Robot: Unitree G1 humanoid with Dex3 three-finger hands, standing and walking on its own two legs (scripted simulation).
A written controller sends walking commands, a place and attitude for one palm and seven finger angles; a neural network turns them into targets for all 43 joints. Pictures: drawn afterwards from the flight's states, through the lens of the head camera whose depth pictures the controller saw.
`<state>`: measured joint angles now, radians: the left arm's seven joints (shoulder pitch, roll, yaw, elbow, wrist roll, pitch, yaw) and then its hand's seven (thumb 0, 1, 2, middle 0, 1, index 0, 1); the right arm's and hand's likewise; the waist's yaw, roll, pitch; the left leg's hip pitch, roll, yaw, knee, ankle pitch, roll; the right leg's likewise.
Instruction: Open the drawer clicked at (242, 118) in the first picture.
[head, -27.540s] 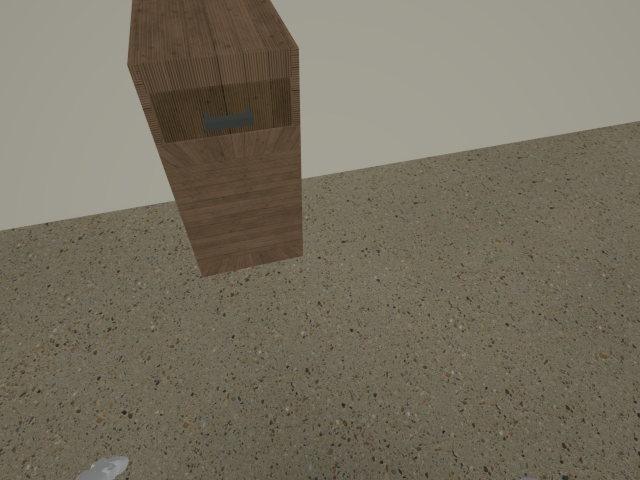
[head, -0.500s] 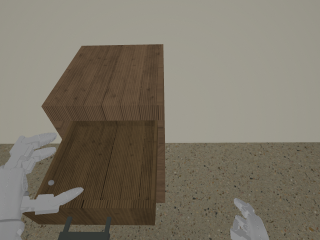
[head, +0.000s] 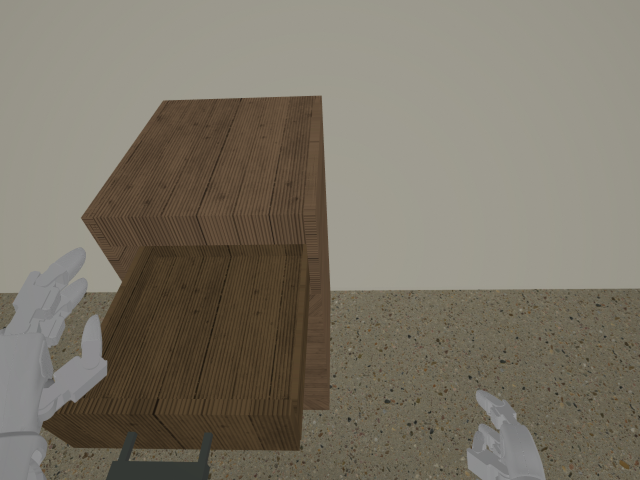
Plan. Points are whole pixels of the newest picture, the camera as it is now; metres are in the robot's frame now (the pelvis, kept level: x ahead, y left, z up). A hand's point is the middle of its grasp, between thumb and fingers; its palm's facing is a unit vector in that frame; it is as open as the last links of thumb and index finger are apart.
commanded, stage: draw the hand back to the body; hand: left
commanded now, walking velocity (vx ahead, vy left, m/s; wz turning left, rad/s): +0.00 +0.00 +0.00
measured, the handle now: (164, 456) +0.17 +0.25 -0.09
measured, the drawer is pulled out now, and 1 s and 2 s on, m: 0.30 0.30 0.30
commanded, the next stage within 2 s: step back with the hand held close in 0.06 s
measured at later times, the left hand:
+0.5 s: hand (92, 368) +0.18 +0.24 +0.14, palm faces +0.24 -0.82 -0.51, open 7.4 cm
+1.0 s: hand (5, 444) +0.10 +0.27 +0.15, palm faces +0.35 -0.83 -0.44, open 7.4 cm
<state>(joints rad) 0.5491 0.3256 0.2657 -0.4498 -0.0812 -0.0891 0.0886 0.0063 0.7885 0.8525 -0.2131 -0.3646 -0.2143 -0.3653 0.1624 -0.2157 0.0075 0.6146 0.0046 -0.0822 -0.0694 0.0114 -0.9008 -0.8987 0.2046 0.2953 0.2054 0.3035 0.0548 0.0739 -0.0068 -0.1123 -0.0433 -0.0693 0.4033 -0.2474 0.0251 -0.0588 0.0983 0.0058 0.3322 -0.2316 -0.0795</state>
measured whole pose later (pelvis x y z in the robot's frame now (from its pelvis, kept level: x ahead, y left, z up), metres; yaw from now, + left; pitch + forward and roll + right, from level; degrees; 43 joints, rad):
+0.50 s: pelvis -0.02 +0.01 +0.00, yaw +0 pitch +3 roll -1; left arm 0.65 0.40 0.33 -0.57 -0.05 -0.17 0.09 0.01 0.89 0.90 -0.21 -0.30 -0.21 -0.30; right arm 0.14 -0.24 -0.04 0.56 0.02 0.00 -0.05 0.01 -0.90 -0.90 0.20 0.30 0.21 0.30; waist 0.00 0.03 0.02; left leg -0.27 -0.05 -0.06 0.44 -0.22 0.04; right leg -0.22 0.09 0.01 0.39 -0.21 -0.06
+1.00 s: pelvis -0.08 +0.03 -0.02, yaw +2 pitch +3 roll -3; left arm 0.63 0.39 0.36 -0.67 -0.03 -0.20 0.14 0.01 0.88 0.90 -0.21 -0.30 -0.21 -0.30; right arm 0.19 -0.21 -0.01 0.55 0.01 -0.05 -0.04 0.01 -0.90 -0.90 0.21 0.30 0.21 0.30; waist 0.00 -0.01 0.01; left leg -0.46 -0.05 -0.05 0.64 -0.30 0.05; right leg -0.37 0.07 -0.04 0.50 -0.18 -0.04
